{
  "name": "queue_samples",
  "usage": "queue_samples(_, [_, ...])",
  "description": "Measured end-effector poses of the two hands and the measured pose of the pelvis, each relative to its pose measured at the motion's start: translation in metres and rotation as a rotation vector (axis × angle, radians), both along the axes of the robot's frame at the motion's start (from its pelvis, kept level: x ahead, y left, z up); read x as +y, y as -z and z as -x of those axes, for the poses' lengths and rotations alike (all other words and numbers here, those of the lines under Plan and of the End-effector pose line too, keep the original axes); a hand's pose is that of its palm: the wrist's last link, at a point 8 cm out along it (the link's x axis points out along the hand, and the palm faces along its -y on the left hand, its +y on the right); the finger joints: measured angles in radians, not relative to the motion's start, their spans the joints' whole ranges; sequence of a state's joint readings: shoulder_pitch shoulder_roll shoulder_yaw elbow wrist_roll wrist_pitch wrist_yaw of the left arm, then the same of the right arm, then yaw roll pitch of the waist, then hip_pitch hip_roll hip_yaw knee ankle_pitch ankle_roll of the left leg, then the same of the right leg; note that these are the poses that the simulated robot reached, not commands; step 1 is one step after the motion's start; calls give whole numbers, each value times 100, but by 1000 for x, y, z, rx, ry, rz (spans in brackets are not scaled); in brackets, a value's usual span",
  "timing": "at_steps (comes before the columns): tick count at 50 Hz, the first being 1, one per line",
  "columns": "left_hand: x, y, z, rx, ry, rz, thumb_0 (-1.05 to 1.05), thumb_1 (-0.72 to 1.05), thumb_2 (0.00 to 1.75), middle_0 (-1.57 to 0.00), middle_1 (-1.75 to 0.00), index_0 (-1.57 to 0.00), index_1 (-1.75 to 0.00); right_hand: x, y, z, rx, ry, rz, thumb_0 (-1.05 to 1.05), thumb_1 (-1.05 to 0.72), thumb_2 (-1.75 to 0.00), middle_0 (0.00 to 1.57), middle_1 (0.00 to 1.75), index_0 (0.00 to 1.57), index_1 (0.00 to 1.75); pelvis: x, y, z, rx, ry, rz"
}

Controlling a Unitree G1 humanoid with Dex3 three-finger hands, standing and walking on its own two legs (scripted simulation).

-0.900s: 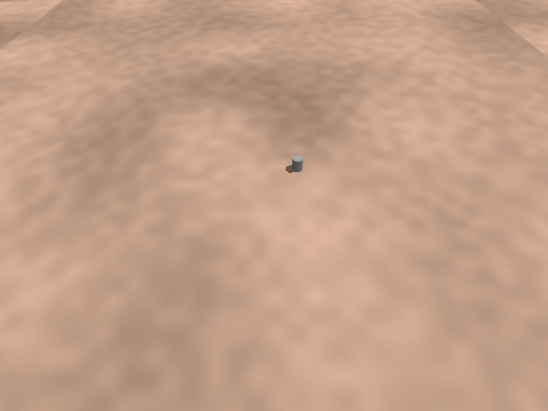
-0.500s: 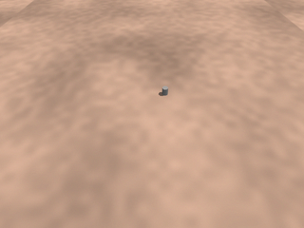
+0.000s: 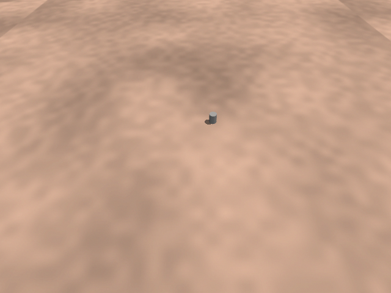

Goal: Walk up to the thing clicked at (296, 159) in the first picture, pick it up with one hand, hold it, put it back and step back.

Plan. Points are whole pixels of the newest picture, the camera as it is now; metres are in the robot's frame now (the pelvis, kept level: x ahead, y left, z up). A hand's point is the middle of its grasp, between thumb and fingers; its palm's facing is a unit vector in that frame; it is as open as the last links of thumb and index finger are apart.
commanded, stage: stand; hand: left
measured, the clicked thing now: (212, 117) +1.47 -0.11 -0.74
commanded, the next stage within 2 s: walk up in 0.22 s
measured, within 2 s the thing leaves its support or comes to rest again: neither
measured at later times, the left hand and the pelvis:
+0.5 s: hand out of the picture +0.14 +0.24 -0.14, palm faces -0.14 -0.91 -0.39, open 7.4 cm; pelvis +0.05 -0.05 -0.01, yaw -6 degrees
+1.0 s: hand (155, 239) +0.31 +0.13 -0.16, palm faces -0.16 -0.92 -0.34, open 7.4 cm; pelvis +0.26 -0.13 -0.02, yaw -10 degrees
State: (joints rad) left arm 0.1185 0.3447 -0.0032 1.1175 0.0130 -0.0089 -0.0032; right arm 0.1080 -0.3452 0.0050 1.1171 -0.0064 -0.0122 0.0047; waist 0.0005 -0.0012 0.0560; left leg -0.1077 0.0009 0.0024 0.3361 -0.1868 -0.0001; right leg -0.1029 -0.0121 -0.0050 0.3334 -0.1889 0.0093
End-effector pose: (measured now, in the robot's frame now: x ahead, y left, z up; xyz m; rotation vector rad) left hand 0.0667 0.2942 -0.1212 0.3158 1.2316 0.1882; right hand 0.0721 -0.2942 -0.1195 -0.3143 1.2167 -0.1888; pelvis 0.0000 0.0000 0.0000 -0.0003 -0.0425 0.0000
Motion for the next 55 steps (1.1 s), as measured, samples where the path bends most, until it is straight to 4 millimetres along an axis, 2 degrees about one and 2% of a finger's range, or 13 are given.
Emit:
queue_samples(11, [0,1,1,4,-1,1,1,90,90,-21,-30,-21,-30,-1,-1,0,6,2,4,1,-91,-90,20,30,21,30,0,0,-1,0,-2,2])
queue_samples(14, [2,0,-1,-2,15,14,1,90,90,-21,-30,-21,-30,-6,-4,0,-39,13,-4,1,-91,-90,20,30,21,30,-2,1,-5,9,24,-7])
queue_samples(17, [5,-5,-11,24,53,-2,1,90,90,-21,-30,-21,-30,-23,-8,6,-87,50,9,1,-90,-90,20,30,21,30,-7,2,-11,19,53,-8])
queue_samples(21, [4,-14,-40,1,92,-30,1,90,90,-21,-30,-21,-30,-55,-10,23,-55,91,44,1,-90,-90,21,30,21,30,-24,4,-26,10,73,-21])
queue_samples(24, [-7,-21,-66,-18,118,-50,1,90,90,-20,-30,-21,-30,-83,-5,28,-22,125,58,1,-90,-90,21,30,21,30,-42,8,-43,0,100,-32])
queue_samples(27, [-24,-24,-95,-40,139,-81,1,90,90,-20,-30,-20,-30,-114,8,19,-9,153,61,1,-90,-90,20,30,21,30,-64,18,-66,-7,122,-46])
queue_samples(30, [-45,-19,-119,-83,139,-119,1,90,90,-20,-30,-20,-30,-143,29,-5,-5,154,64,1,-90,-90,20,30,21,30,-88,34,-88,-17,128,-13])
queue_samples(32, [-60,-18,-126,-108,124,-119,1,90,90,-20,-30,-20,-30,-149,34,-28,-5,142,47,1,-91,-90,20,30,21,30,-99,35,-100,-19,128,-7])
queue_samples(37, [-96,-24,-136,-62,104,-70,1,90,90,-21,-30,-21,-30,-150,17,-93,-79,104,-18,1,-91,-90,20,30,20,30,-117,15,-134,-18,151,-7])
queue_samples(42, [-115,-21,-162,-10,114,-38,1,90,90,-21,-30,-21,-30,-155,1,-142,-107,84,-33,1,-91,-90,20,30,21,30,-131,7,-177,-2,175,3])
queue_samples(48, [-121,-8,-219,14,132,-14,1,90,90,-21,-30,-21,-30,-167,-5,-205,-70,71,9,1,-91,-90,20,30,21,30,-135,12,-239,20,179,23])
queue_samples(52, [-114,9,-267,38,139,-11,1,90,90,-21,-30,-21,-30,-167,-4,-269,-96,63,42,1,-91,-90,20,30,21,30,-130,24,-290,30,181,26])
queue_samples(55, [-108,22,-312,55,150,-22,1,90,90,-21,-30,-21,-30,-161,-5,-313,-156,59,63,1,-91,-90,20,30,21,30,-127,31,-325,20,196,-15])
